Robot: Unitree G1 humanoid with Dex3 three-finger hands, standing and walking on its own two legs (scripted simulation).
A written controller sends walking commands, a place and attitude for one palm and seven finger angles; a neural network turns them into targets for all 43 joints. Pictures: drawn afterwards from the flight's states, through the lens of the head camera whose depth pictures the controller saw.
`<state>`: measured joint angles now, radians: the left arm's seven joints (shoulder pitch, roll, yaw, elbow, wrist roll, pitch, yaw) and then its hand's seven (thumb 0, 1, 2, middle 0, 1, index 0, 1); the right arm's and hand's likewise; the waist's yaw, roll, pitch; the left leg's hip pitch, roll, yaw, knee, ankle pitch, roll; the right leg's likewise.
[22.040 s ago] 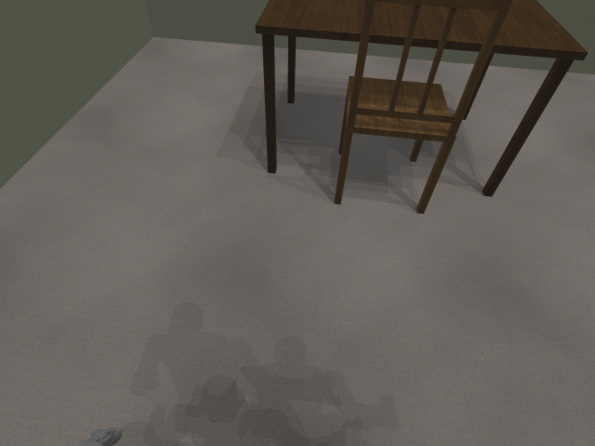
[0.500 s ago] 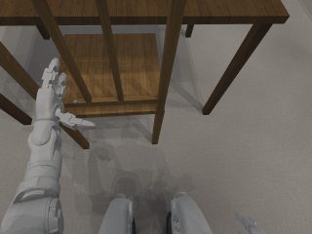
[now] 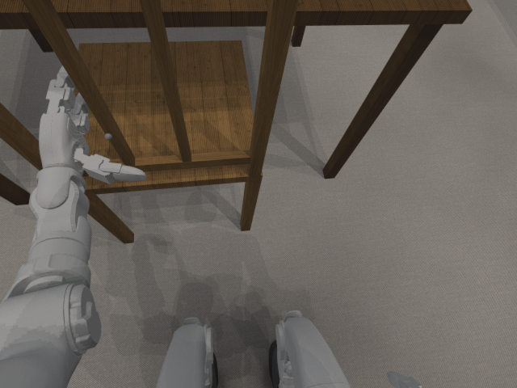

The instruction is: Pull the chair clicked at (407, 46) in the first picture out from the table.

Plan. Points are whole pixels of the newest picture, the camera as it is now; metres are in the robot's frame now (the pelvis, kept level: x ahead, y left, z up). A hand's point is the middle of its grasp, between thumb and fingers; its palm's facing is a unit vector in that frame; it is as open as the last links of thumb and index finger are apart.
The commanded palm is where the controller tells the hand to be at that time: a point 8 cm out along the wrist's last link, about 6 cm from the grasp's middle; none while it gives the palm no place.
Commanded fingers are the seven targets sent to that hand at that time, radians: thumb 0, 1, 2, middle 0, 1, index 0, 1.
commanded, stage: push the fingers through the gap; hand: left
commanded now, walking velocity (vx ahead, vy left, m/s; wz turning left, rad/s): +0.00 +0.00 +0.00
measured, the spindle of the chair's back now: (94, 100) +0.52 +0.22 +0.05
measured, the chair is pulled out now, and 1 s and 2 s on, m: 0.00 0.00 0.00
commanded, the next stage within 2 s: hook a spindle and tug to test in 0.60 s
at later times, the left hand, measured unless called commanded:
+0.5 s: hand (105, 124) +0.50 +0.21 +0.03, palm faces +0.08 -1.00 -0.03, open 16.9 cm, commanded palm +0.47 +0.24 +0.03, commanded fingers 0.00 -0.50 0.30 -0.06 -0.08 -0.06 -0.08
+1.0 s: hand (108, 128) +0.50 +0.20 +0.02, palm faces +0.09 -1.00 -0.02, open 15.9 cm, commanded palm +0.47 +0.24 +0.03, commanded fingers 0.00 -0.44 0.32 -0.34 -0.96 -0.34 -0.96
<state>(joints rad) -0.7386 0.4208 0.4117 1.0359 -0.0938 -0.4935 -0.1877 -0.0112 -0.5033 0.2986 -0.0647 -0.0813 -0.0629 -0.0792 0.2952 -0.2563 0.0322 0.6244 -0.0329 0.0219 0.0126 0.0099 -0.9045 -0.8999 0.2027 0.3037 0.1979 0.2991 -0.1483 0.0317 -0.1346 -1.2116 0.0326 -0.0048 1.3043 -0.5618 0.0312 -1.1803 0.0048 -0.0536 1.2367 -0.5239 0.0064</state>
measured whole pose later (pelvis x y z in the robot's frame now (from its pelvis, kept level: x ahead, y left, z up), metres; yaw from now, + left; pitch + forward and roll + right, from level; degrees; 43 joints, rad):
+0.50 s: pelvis +0.00 +0.00 +0.00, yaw -1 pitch +28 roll -4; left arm -0.78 0.48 0.45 1.04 -0.08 -0.48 -0.20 -0.01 -0.50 0.30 -0.06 -0.08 -0.06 -0.08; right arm 0.33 -0.25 0.04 0.62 -0.04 0.08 0.03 0.01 -0.91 -0.90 0.20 0.30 0.20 0.30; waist -0.17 0.04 -0.13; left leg -1.24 0.04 -0.01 1.31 -0.56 0.03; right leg -1.20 0.02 -0.06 1.22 -0.52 0.01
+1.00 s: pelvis +0.00 +0.00 +0.00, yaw -1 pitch +28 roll -4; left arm -0.79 0.46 0.43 1.08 -0.07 -0.49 -0.18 -0.01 -0.50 0.30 -0.19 -0.47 -0.19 -0.46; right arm 0.30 -0.25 0.04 0.61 -0.04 0.08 0.03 0.01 -0.90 -0.90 0.20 0.30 0.20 0.30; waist -0.17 0.03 -0.13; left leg -1.23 0.04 -0.01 1.31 -0.56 0.03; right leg -1.19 0.01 -0.06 1.22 -0.52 0.01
